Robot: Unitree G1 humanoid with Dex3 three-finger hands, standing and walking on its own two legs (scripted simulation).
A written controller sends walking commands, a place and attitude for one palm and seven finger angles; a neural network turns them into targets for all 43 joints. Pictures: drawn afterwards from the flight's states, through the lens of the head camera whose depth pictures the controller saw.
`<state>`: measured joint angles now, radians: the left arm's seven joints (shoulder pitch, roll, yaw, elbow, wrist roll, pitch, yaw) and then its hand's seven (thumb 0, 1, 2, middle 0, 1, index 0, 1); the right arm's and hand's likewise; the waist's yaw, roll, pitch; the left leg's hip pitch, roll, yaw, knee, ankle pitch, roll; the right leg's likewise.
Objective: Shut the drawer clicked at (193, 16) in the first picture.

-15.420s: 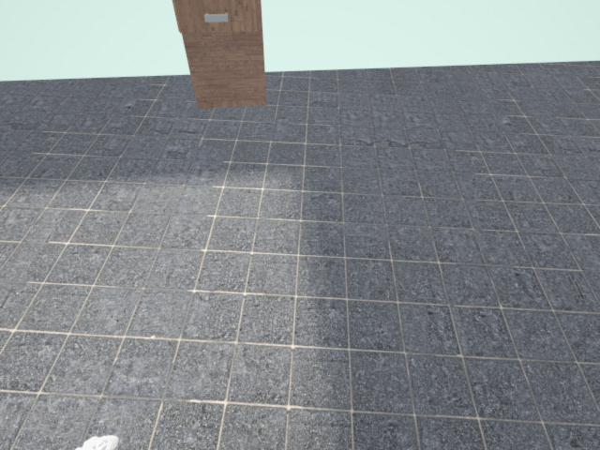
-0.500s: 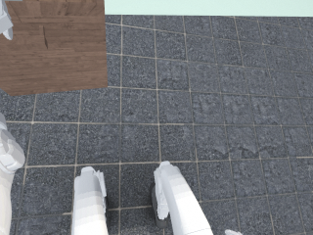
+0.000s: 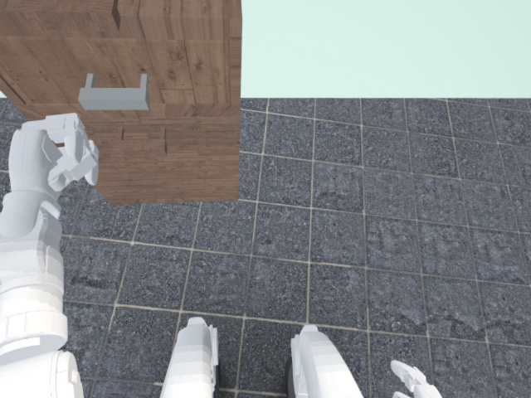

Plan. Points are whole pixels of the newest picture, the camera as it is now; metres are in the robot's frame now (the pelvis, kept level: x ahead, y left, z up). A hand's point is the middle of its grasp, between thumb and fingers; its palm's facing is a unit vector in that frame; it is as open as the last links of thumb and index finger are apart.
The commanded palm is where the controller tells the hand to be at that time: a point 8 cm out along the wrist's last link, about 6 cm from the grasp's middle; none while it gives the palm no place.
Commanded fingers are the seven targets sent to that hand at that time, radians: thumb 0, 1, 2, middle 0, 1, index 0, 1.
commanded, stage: draw the hand back to the body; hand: left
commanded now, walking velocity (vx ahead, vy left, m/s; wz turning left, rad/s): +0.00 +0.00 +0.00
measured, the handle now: (116, 89) +0.61 +0.26 -0.04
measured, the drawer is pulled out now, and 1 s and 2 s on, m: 0.00 0.00 0.00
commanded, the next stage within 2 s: step back with the hand held close in 1.06 s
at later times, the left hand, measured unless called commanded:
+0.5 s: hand out of the picture +0.30 +0.25 +0.17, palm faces +0.32 -0.89 -0.33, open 3.3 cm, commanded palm +0.25 +0.28 +0.20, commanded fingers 0.00 0.90 0.90 -1.40 -1.60 -1.40 -1.60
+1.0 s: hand out of the picture +0.20 +0.23 +0.29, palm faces +0.46 -0.77 -0.43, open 3.2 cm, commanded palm +0.16 +0.27 +0.30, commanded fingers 0.00 0.90 0.90 -1.40 -1.60 -1.40 -1.60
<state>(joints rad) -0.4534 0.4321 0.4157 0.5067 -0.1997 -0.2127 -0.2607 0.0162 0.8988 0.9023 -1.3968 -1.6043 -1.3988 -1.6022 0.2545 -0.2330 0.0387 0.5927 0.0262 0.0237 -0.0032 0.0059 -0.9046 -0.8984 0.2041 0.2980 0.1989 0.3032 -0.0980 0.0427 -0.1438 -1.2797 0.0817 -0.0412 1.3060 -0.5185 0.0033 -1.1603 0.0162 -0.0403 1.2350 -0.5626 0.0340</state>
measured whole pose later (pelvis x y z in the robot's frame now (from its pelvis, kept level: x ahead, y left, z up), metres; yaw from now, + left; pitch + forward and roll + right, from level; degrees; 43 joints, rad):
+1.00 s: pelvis +0.05 -0.02 +0.12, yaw +3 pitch -3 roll +0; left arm 0.56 0.33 0.31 -0.49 -0.07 -0.09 0.10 0.01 0.89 0.90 -1.40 -1.60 -1.40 -1.60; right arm 0.20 -0.23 0.02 0.59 0.01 -0.10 -0.09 0.01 -0.90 -0.90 0.20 0.30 0.20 0.30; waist 0.07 0.10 -0.01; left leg -0.16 0.04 0.02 0.49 -0.27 -0.02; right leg -0.06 -0.02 -0.02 0.44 -0.32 0.01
